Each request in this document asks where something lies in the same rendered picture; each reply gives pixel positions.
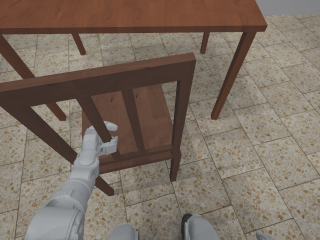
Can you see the robot left hand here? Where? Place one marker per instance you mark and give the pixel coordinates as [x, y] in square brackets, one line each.
[91, 140]

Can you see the left robot upper arm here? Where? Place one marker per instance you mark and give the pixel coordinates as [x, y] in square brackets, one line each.
[57, 223]

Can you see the table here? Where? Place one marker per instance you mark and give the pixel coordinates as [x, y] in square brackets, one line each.
[22, 17]

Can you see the right robot thigh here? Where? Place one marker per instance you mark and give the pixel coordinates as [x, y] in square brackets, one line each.
[199, 229]

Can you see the right robot shin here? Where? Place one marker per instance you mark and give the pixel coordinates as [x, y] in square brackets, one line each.
[195, 216]

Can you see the chair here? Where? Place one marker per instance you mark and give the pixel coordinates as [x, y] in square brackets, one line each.
[129, 95]

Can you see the robot left forearm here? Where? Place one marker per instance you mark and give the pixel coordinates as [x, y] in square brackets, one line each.
[78, 186]

